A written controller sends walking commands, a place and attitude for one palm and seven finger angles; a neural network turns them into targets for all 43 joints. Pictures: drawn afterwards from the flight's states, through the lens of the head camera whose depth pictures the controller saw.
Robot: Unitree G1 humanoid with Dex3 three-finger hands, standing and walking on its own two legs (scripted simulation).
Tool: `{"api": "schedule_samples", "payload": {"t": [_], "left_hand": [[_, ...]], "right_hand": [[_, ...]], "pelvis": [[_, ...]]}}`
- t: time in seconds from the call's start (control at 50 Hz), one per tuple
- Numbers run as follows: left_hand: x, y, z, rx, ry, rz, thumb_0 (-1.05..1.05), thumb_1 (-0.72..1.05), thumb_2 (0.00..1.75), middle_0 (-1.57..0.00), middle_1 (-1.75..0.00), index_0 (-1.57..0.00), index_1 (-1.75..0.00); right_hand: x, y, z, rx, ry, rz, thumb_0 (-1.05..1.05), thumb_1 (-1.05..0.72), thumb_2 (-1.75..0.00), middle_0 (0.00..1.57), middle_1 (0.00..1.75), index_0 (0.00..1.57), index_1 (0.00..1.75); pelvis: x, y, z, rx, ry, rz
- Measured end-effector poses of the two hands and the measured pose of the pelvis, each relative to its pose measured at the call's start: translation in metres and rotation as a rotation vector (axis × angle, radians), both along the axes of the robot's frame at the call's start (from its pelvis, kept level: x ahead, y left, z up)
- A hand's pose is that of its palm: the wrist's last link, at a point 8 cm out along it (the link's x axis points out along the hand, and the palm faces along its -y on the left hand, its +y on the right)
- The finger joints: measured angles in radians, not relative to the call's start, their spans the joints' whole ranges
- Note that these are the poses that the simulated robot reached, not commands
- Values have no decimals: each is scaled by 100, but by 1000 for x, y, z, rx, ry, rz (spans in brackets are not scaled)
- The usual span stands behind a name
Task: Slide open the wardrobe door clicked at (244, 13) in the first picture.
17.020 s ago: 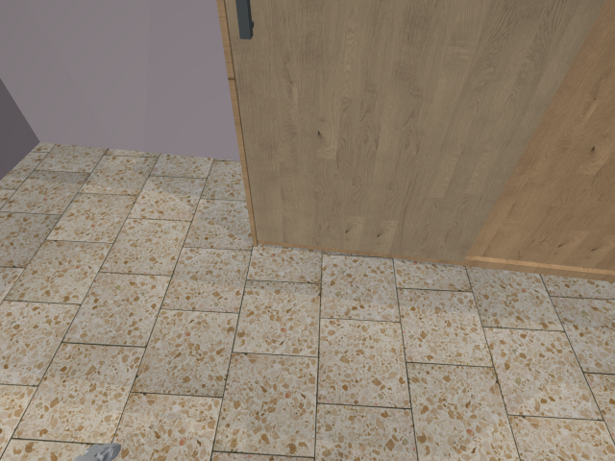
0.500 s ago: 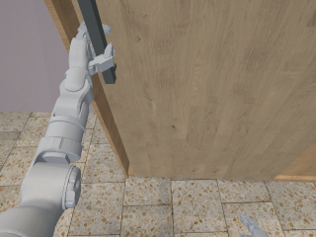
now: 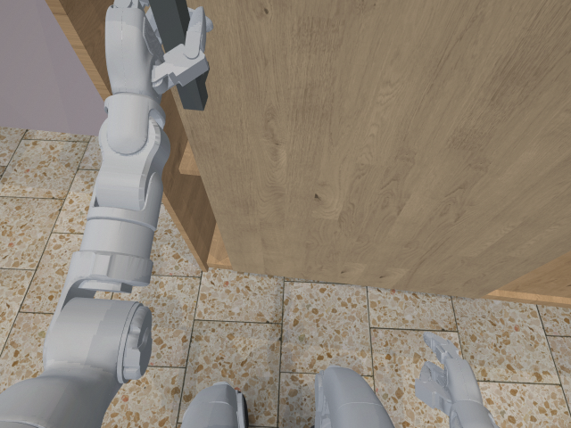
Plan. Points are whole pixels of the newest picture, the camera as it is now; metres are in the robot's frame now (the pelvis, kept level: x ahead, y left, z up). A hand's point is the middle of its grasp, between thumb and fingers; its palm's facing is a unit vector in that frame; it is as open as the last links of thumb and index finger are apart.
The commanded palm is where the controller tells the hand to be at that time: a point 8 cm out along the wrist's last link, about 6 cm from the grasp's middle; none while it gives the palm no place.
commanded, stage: step sideways, sliding the door along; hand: left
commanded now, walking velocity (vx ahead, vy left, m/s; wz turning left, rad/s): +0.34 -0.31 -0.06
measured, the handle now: out of the picture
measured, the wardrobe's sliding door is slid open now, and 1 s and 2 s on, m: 0.10 0.42 0.56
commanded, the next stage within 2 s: none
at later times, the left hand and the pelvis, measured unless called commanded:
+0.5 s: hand (280, 56) +0.46 +0.05 +0.22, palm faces +0.33 -0.94 -0.08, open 6.5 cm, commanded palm +0.42 +0.03 +0.22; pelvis +0.05 -0.17 +0.00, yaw +6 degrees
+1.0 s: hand (508, 81) +0.45 -0.18 +0.22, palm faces +0.16 -0.98 -0.06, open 6.8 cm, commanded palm +0.43 -0.16 +0.21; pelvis +0.08 -0.34 +0.01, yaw +6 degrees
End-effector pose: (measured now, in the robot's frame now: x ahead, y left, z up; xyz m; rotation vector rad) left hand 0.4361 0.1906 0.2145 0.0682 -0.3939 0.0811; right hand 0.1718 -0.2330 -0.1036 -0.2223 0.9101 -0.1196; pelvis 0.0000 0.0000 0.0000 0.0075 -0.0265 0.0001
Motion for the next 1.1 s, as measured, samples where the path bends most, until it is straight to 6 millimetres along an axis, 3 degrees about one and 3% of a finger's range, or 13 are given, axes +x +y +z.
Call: {"api": "schedule_samples", "payload": {"t": [0.08, 0.16, 0.26, 0.34, 0.42, 0.54, 0.64, 0.74, 0.84, 0.9, 0.96, 1.1], "left_hand": [[-2, -7, 1, 11, 20, 26, -7, 64, 84, -45, -140, -32, -140], [-5, -17, 3, 17, 52, 78, -6, 66, 83, -45, -140, -30, -140], [-10, -35, 4, 49, 63, 217, -8, 65, 82, -45, -140, -28, -139], [-12, -53, 4, 56, 76, 290, -9, 64, 82, -45, -140, -27, -134], [-12, -72, 3, 30, 51, 275, -7, 65, 82, -45, -140, -27, -132], [-13, -109, 1, 21, 24, 239, -7, 67, 78, -45, -140, -25, -127], [-14, -147, 1, 37, 20, 252, -7, 67, 79, -45, -140, -24, -126], [-16, -192, 1, 71, 13, 306, -10, 65, 81, -45, -140, -23, -124], [-18, -243, 1, 40, 19, 290, -8, 66, 80, -45, -140, -23, -125], [-19, -274, 0, 23, 2, 232, -7, 67, 79, -45, -140, -21, -126], [-17, -303, -3, 12, -45, 124, -6, 69, 78, -45, -140, -18, -125], [-11, -375, -1, 68, -89, -15, -7, 65, 81, -46, -140, -20, -133]], "right_hand": [[19, -1, 7, 40, -22, 51, 1, -91, -89, 20, 30, 20, 30], [27, -15, 5, 77, -6, 106, 1, -90, -89, 20, 30, 20, 30], [43, -57, -19, 125, -12, 164, 1, -90, -89, 20, 30, 20, 30], [58, -99, -32, 86, 4, 144, 1, -90, -89, 20, 30, 20, 30], [69, -132, -24, 9, 6, 131, 1, -91, -89, 20, 30, 20, 30], [85, -159, 0, 39, 6, 191, 1, -91, -89, 19, 30, 20, 30], [109, -178, 6, 103, -60, 244, 1, -91, -89, 19, 30, 20, 30], [138, -207, -6, 192, -140, 261, 1, -90, -89, 20, 30, 20, 30], [153, -243, 2, 163, -149, 219, 1, -91, -89, 20, 30, 20, 30], [155, -263, 11, 124, -136, 209, 1, -91, -89, 20, 30, 20, 30], [153, -283, 17, 80, -136, 195, 1, -91, -89, 19, 30, 20, 30], [131, -327, 24, 118, -136, 178, 1, -91, -89, 19, 30, 20, 30]], "pelvis": [[1, -24, 6, -42, -4, -5], [9, -60, 7, -65, -7, 7], [27, -117, -13, -48, -20, 41], [30, -136, -13, -43, -15, 90], [37, -146, -11, -42, 9, 118], [52, -188, 0, -46, -10, 92], [68, -231, 3, -55, -18, 76], [83, -281, -7, -55, -46, 99], [85, -306, 8, 13, 21, 119], [83, -316, 14, 12, 42, 132], [84, -328, 8, -16, 41, 125], [86, -376, 10, -42, -7, 38]]}}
